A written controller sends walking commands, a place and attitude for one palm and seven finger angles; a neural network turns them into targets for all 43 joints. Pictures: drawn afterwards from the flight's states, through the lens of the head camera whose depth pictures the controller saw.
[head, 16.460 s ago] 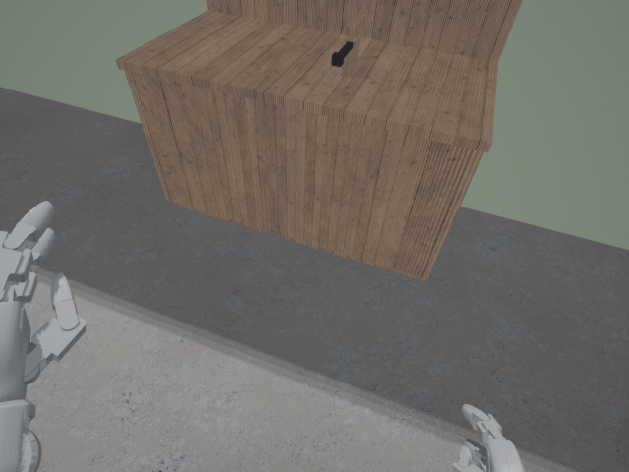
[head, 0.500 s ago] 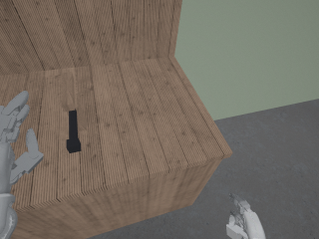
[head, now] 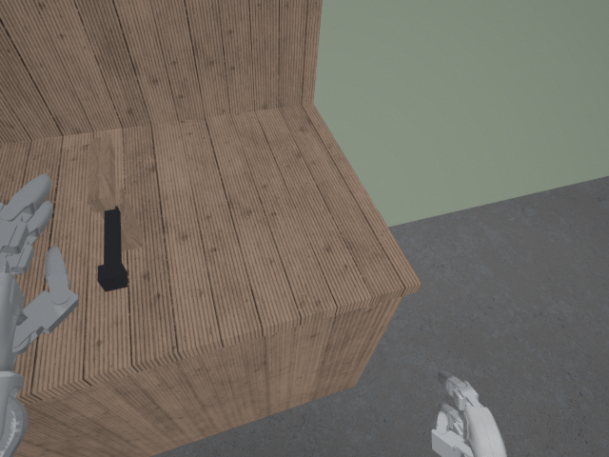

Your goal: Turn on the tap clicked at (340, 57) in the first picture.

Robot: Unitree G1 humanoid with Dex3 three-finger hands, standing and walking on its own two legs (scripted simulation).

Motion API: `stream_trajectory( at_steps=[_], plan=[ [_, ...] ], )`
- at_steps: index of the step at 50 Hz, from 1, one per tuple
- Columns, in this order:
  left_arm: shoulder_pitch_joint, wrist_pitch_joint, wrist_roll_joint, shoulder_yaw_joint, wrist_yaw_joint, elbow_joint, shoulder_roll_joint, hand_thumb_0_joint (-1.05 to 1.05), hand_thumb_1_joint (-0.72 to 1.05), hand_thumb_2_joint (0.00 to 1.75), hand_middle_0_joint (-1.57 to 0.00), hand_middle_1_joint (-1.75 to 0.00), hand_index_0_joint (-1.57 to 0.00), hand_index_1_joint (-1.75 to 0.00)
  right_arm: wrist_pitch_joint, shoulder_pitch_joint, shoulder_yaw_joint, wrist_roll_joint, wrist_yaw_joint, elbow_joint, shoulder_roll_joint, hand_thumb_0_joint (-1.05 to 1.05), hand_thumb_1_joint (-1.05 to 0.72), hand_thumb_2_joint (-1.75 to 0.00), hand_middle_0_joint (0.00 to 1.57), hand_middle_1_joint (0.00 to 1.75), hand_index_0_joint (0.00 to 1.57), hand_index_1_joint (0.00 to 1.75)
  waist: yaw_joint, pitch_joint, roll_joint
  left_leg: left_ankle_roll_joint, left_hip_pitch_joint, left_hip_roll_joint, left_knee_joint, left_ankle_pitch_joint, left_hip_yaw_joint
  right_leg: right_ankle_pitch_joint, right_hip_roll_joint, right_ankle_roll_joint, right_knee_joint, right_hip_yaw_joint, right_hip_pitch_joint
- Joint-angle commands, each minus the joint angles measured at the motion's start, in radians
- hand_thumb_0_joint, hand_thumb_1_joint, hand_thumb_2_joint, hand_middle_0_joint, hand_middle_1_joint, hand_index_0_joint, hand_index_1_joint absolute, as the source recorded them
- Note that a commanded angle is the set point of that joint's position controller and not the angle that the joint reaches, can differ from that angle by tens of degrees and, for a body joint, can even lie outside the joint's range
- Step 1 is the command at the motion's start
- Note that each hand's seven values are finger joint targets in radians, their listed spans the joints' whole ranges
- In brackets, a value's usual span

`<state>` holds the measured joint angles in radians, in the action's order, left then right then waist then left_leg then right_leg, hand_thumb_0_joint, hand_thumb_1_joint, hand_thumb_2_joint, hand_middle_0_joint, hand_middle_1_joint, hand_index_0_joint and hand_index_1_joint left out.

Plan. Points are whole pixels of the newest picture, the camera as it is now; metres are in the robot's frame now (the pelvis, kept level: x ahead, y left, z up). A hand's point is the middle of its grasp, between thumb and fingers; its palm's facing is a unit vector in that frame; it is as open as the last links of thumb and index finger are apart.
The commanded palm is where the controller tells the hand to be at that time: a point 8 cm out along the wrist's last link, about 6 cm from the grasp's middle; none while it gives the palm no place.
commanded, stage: shuffle to correct the standing spot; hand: left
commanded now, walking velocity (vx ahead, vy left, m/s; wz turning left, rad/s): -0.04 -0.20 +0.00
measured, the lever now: (113, 276) +0.32 +0.29 +0.04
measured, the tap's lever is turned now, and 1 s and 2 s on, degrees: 0 0 0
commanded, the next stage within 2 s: none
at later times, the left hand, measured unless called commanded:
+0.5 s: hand (122, 307) +0.22 +0.20 +0.15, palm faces +0.31 -0.86 -0.41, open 7.4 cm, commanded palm +0.16 +0.24 +0.17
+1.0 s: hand (112, 307) +0.22 +0.21 +0.16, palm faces +0.33 -0.84 -0.42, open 7.4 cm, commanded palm +0.15 +0.24 +0.17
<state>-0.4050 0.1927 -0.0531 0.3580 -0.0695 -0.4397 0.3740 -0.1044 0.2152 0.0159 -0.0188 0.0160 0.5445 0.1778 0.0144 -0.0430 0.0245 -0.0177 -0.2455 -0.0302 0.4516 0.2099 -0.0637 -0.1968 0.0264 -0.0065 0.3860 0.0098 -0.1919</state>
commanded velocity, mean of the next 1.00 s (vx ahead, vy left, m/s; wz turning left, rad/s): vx -0.05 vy -0.19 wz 0.00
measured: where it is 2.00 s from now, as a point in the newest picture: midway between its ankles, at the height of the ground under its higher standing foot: outside the picture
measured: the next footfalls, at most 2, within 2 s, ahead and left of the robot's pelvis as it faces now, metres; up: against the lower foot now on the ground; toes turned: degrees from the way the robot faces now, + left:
none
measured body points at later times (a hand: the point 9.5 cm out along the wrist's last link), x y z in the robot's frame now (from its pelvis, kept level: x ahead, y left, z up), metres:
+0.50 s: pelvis +0.00 -0.04 -0.01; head +0.03 -0.03 +0.44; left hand +0.20 +0.24 +0.18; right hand +0.16 -0.29 -0.09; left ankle +0.02 +0.10 -0.74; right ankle +0.00 -0.12 -0.74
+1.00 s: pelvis +0.00 -0.04 -0.01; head +0.04 -0.03 +0.44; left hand +0.19 +0.25 +0.18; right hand +0.17 -0.27 -0.09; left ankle +0.02 +0.10 -0.74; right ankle +0.00 -0.12 -0.74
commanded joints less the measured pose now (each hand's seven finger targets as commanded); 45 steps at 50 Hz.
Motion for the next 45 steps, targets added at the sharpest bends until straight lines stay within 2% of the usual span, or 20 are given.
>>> stream_trajectory(
  at_steps=[1,2,3,7,8,9,16,17,18,21,22,23,27,29,32,34,40,42,43,45],
  plan=[
    [0.05,0.059,-0.016,0.125,-0.014,-0.237,0.186,0.0,0.9,0.9,-0.2,-0.3,-0.2,-0.3,-0.049,-0.071,-0.073,0.001,0.009,-0.164,0.143,0.0,-0.9,-0.9,0.2,0.3,0.2,0.3,0.004,0.161,-0.111,-0.004,0.101,-0.128,-0.054,-0.112,0.1,0.151,-0.072,-0.012,-0.029,-0.046,-0.015],
    [0.049,0.055,-0.017,0.131,-0.014,-0.25,0.195,0.0,0.9,0.9,-0.2,-0.3,-0.2,-0.3,-0.049,-0.081,-0.068,-0.005,0.008,-0.162,0.138,0.0,-0.9,-0.9,0.2,0.3,0.2,0.3,0.002,0.158,-0.119,-0.001,0.098,-0.123,-0.055,-0.124,0.1,0.151,-0.069,-0.014,-0.024,-0.039,-0.016],
    [0.054,0.054,-0.021,0.102,-0.009,-0.234,0.163,0.0,0.9,0.9,-0.2,-0.3,-0.2,-0.3,-0.048,-0.076,-0.066,0.002,0.008,-0.159,0.143,0.0,-0.9,-0.9,0.2,0.3,0.2,0.3,-0.001,0.15,-0.102,-0.003,0.085,-0.123,-0.056,-0.087,0.099,0.131,-0.066,-0.012,-0.029,-0.039,-0.026],
    [0.046,0.048,-0.024,0.141,-0.013,-0.255,0.205,0.0,0.9,0.9,-0.2,-0.3,-0.2,-0.3,-0.049,-0.079,-0.072,-0.005,0.014,-0.161,0.139,0.0,-0.9,-0.9,0.2,0.3,0.2,0.3,0.002,0.16,-0.1,-0.005,0.087,-0.119,-0.034,-0.069,0.095,0.128,-0.075,-0.02,-0.024,-0.058,-0.037],
    [0.047,0.048,-0.026,0.108,-0.008,-0.242,0.169,0.0,0.9,0.9,-0.2,-0.3,-0.2,-0.3,-0.047,-0.075,-0.072,0.002,0.014,-0.159,0.146,0.0,-0.9,-0.9,0.2,0.3,0.2,0.3,-0.002,0.151,-0.094,-0.008,0.079,-0.117,-0.026,-0.048,0.089,0.12,-0.074,-0.018,-0.031,-0.06,-0.049],
    [0.05,0.045,-0.027,0.121,-0.009,-0.254,0.187,0.0,0.9,0.9,-0.2,-0.3,-0.2,-0.3,-0.051,-0.073,-0.081,-0.002,0.016,-0.165,0.145,0.0,-0.9,-0.9,0.2,0.3,0.2,0.3,0.001,0.148,-0.095,-0.006,0.078,-0.116,-0.015,-0.043,0.09,0.124,-0.081,-0.023,-0.027,-0.072,-0.054],
    [0.021,0.029,-0.039,0.138,-0.011,-0.245,0.2,0.0,0.9,0.9,-0.2,-0.3,-0.2,-0.3,-0.045,-0.06,-0.087,-0.003,0.021,-0.157,0.146,0.0,-0.9,-0.9,0.2,0.3,0.2,0.3,-0.004,0.154,-0.019,-0.003,0.067,-0.082,0.079,0.0,0.066,0.105,-0.125,-0.051,-0.042,-0.125,-0.095],
    [0.02,0.025,-0.039,0.147,-0.016,-0.262,0.213,0.0,0.9,0.9,-0.2,-0.3,-0.2,-0.3,-0.043,-0.074,-0.082,-0.008,0.021,-0.154,0.143,0.0,-0.9,-0.9,0.2,0.3,0.2,0.3,-0.008,0.156,-0.04,-0.003,0.075,-0.079,0.077,-0.017,0.069,0.109,-0.131,-0.058,-0.039,-0.123,-0.101],
    [0.014,0.027,-0.04,0.127,-0.015,-0.25,0.191,0.0,0.9,0.9,-0.2,-0.3,-0.2,-0.3,-0.041,-0.067,-0.08,-0.002,0.021,-0.149,0.145,0.0,-0.9,-0.9,0.2,0.3,0.2,0.3,-0.01,0.148,-0.022,-0.006,0.068,-0.08,0.083,-0.006,0.069,0.092,-0.129,-0.054,-0.042,-0.119,-0.113],
    [0.011,0.028,-0.044,0.147,-0.016,-0.277,0.212,0.0,0.9,0.9,-0.2,-0.3,-0.2,-0.3,-0.042,-0.062,-0.088,-0.002,0.024,-0.155,0.146,0.0,-0.9,-0.9,0.2,0.3,0.2,0.3,-0.009,0.15,-0.035,-0.007,0.063,-0.085,0.093,-0.015,0.072,0.11,-0.137,-0.055,-0.028,-0.128,-0.11],
    [0.0,0.023,-0.042,0.162,-0.019,-0.281,0.23,0.0,0.9,0.9,-0.2,-0.3,-0.2,-0.3,-0.042,-0.076,-0.083,-0.006,0.025,-0.153,0.144,0.0,-0.9,-0.9,0.2,0.3,0.2,0.3,-0.008,0.144,-0.043,-0.008,0.071,-0.09,0.083,-0.038,0.078,0.116,-0.133,-0.053,-0.021,-0.121,-0.116],
    [0.001,0.026,-0.044,0.144,-0.018,-0.269,0.206,0.0,0.9,0.9,-0.2,-0.3,-0.2,-0.3,-0.038,-0.066,-0.08,0.001,0.024,-0.147,0.146,0.0,-0.9,-0.9,0.2,0.3,0.2,0.3,-0.011,0.145,-0.031,-0.012,0.056,-0.098,0.077,-0.042,0.082,0.113,-0.124,-0.046,-0.015,-0.103,-0.105],
    [-0.01,0.025,-0.04,0.169,-0.019,-0.297,0.233,0.0,0.9,0.9,-0.2,-0.3,-0.2,-0.3,-0.038,-0.071,-0.086,-0.004,0.025,-0.151,0.148,0.0,-0.9,-0.9,0.2,0.3,0.2,0.3,-0.007,0.162,-0.085,-0.015,0.072,-0.121,0.064,-0.147,0.099,0.181,-0.114,-0.035,0.022,-0.086,-0.076],
    [-0.008,0.027,-0.04,0.154,-0.014,-0.293,0.217,0.0,0.9,0.9,-0.2,-0.3,-0.2,-0.3,-0.038,-0.06,-0.09,0.0,0.024,-0.156,0.153,0.0,-0.9,-0.9,0.2,0.3,0.2,0.3,-0.005,0.156,-0.083,-0.018,0.059,-0.133,0.065,-0.15,0.103,0.184,-0.106,-0.025,0.025,-0.079,-0.068],
    [-0.01,0.024,-0.039,0.152,-0.013,-0.296,0.218,0.0,0.9,0.9,-0.2,-0.3,-0.2,-0.3,-0.037,-0.063,-0.085,-0.005,0.021,-0.155,0.148,0.0,-0.9,-0.9,0.2,0.3,0.2,0.3,-0.008,0.149,-0.095,-0.015,0.052,-0.127,0.052,-0.104,0.11,0.149,-0.108,-0.038,0.021,-0.083,-0.074],
    [-0.016,0.026,-0.039,0.155,-0.014,-0.291,0.218,0.0,0.9,0.9,-0.2,-0.3,-0.2,-0.3,-0.037,-0.052,-0.09,-0.001,0.022,-0.157,0.152,0.0,-0.9,-0.9,0.2,0.3,0.2,0.3,-0.007,0.149,-0.084,-0.017,0.038,-0.13,0.056,-0.064,0.109,0.131,-0.108,-0.033,0.015,-0.087,-0.072],
    [0.01,0.023,-0.042,0.141,-0.019,-0.291,0.209,0.0,0.9,0.9,-0.2,-0.3,-0.2,-0.3,-0.038,-0.052,-0.084,-0.002,0.022,-0.154,0.146,0.0,-0.9,-0.9,0.2,0.3,0.2,0.3,-0.015,0.124,-0.052,-0.011,0.025,-0.101,0.073,0.067,0.101,0.031,-0.129,-0.061,-0.017,-0.119,-0.12],
    [0.004,0.021,-0.04,0.163,-0.025,-0.306,0.233,0.0,0.9,0.9,-0.2,-0.3,-0.2,-0.3,-0.038,-0.066,-0.079,-0.004,0.023,-0.153,0.142,0.0,-0.9,-0.9,0.2,0.3,0.2,0.3,-0.013,0.127,-0.08,-0.017,0.043,-0.117,0.043,0.033,0.118,0.04,-0.119,-0.055,-0.001,-0.104,-0.12],
    [0.008,0.024,-0.04,0.138,-0.023,-0.303,0.203,0.0,0.9,0.9,-0.2,-0.3,-0.2,-0.3,-0.036,-0.058,-0.076,0.002,0.023,-0.148,0.145,0.0,-0.9,-0.9,0.2,0.3,0.2,0.3,-0.015,0.139,-0.087,-0.021,0.037,-0.128,0.029,0.011,0.129,0.052,-0.103,-0.046,0.015,-0.078,-0.1],
    [0.012,0.024,-0.035,0.141,-0.02,-0.31,0.211,0.0,0.9,0.9,-0.2,-0.3,-0.2,-0.3,-0.039,-0.061,-0.081,0.001,0.022,-0.157,0.148,0.0,-0.9,-0.9,0.2,0.3,0.2,0.3,-0.01,0.133,-0.12,-0.027,0.026,-0.155,0.005,-0.026,0.154,0.075,-0.086,-0.03,0.036,-0.065,-0.08]
  ],
)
